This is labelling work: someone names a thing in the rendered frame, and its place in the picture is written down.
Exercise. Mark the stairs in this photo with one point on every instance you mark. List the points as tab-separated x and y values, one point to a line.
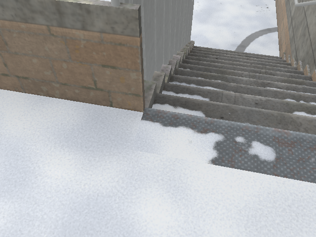
244	87

